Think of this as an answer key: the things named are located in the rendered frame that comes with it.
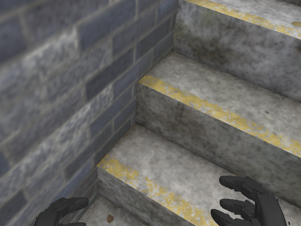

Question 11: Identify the right robot hand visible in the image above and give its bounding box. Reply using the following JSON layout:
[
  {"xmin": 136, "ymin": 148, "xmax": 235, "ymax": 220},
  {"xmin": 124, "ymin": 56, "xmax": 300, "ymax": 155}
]
[{"xmin": 211, "ymin": 175, "xmax": 291, "ymax": 226}]

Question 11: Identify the left robot hand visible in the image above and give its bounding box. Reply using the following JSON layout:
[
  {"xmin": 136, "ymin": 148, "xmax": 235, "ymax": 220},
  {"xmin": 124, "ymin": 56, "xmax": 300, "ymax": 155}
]
[{"xmin": 34, "ymin": 197, "xmax": 89, "ymax": 226}]

